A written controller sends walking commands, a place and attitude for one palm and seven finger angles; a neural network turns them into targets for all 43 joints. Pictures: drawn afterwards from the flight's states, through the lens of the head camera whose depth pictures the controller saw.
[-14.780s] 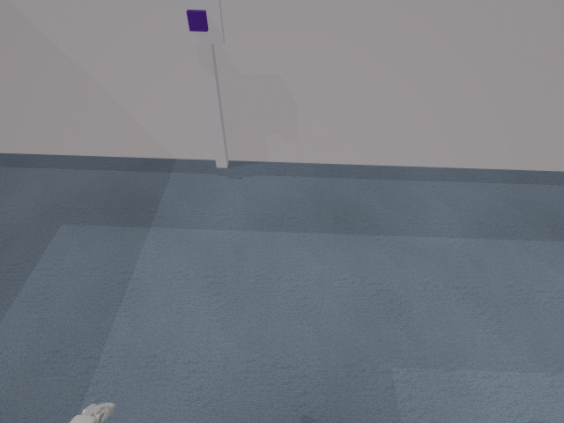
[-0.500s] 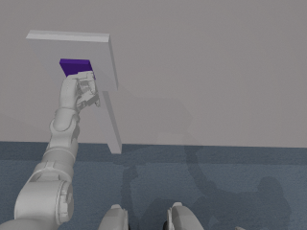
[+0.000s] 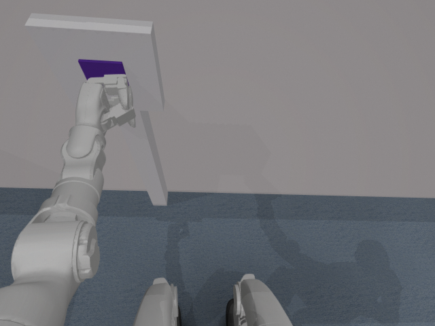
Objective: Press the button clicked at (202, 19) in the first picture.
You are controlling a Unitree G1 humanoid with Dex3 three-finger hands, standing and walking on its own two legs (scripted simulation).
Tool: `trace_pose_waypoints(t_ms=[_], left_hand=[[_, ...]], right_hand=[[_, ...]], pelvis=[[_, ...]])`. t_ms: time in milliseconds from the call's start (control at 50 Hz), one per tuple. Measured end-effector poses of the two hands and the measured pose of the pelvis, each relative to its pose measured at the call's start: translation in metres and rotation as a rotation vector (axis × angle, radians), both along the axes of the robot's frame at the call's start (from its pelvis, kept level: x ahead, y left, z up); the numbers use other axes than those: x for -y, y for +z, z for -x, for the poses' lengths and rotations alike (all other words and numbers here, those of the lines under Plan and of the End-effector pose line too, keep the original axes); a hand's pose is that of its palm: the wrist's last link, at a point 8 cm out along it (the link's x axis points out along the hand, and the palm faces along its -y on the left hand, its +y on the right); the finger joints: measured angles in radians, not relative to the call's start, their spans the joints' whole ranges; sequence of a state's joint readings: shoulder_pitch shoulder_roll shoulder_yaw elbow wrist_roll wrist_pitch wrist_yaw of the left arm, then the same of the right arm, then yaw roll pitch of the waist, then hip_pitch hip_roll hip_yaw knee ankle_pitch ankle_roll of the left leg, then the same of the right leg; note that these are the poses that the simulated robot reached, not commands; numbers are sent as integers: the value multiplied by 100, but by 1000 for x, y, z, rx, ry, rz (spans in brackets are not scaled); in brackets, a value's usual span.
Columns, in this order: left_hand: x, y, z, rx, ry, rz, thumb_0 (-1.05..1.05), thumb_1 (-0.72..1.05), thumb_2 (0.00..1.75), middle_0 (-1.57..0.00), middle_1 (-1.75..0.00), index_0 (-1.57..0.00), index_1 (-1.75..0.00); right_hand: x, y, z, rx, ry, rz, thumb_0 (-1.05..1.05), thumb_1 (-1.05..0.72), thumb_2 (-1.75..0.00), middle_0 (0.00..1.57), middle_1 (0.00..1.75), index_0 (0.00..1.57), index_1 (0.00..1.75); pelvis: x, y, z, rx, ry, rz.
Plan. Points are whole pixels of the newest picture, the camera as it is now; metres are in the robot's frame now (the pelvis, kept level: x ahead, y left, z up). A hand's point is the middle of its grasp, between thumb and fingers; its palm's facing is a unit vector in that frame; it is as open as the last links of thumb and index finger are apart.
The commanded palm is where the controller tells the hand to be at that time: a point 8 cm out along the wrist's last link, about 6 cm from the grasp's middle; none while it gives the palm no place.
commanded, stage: hold the button down briefly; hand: left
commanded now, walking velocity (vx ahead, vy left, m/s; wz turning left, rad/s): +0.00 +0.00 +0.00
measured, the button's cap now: (107, 72) +0.55 +0.17 +0.10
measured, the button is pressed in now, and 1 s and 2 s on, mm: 15 0 0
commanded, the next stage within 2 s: pull the fist back off the button in 0.14 s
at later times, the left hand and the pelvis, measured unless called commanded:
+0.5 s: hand (129, 111) +0.49 +0.13 +0.07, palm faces -0.10 -0.99 -0.04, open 2.7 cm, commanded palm +0.47 +0.18 +0.07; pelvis -0.01 +0.01 +0.00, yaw -1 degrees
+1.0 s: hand (129, 138) +0.43 +0.13 +0.06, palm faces -0.08 -1.00 -0.03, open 3.0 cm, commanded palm +0.40 +0.18 +0.07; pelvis +0.03 +0.00 +0.02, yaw -1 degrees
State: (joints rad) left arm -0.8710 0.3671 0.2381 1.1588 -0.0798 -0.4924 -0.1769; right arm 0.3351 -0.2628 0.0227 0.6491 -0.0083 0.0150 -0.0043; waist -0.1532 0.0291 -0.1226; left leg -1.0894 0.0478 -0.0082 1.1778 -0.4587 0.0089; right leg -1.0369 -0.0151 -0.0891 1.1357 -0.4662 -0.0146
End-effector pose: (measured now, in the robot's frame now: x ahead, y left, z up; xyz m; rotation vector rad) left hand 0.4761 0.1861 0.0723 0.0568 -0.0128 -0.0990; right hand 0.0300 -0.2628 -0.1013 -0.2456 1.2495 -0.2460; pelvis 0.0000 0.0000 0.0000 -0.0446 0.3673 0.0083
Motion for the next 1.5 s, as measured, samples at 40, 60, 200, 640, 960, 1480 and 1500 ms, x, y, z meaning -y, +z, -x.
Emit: trace_pose_waypoints(t_ms=[40,60,200,640,960,1480,1500], left_hand=[[0,0,0,-2,1,4,-4,74,94,-130,-150,-137,-150],[0,0,0,-4,2,7,-4,74,95,-130,-150,-137,-150],[0,0,1,-8,7,9,-4,73,95,-130,-150,-137,-150],[2,-3,18,-5,17,27,-6,77,92,-130,-150,-132,-150],[3,-7,55,-12,17,31,0,88,90,-130,-150,-130,-150],[3,12,100,29,3,6,1,89,90,-130,-150,-130,-150],[2,18,104,31,1,2,2,89,90,-130,-150,-130,-150]], right_hand=[[-1,0,5,-6,0,2,0,-91,-90,20,30,20,30],[-1,0,7,-8,-1,3,0,-91,-90,20,30,20,30],[-4,1,20,-7,-10,11,0,-91,-90,20,30,20,30],[-15,4,4,21,-3,-25,1,-91,-90,20,30,20,30],[-9,21,-75,143,25,-58,1,-91,-90,20,30,20,30],[-5,30,-136,298,86,-78,1,-91,-90,20,30,20,30],[-6,32,-134,301,77,-83,1,-91,-90,20,30,20,30]], pelvis=[[-1,-1,2,-1,1,1],[-1,-1,3,-2,0,1],[-5,-3,10,-1,-1,6],[-12,4,3,18,-17,-4],[-3,21,-29,50,-28,-20],[14,25,-35,100,-11,-32],[13,27,-36,107,-12,-32]])
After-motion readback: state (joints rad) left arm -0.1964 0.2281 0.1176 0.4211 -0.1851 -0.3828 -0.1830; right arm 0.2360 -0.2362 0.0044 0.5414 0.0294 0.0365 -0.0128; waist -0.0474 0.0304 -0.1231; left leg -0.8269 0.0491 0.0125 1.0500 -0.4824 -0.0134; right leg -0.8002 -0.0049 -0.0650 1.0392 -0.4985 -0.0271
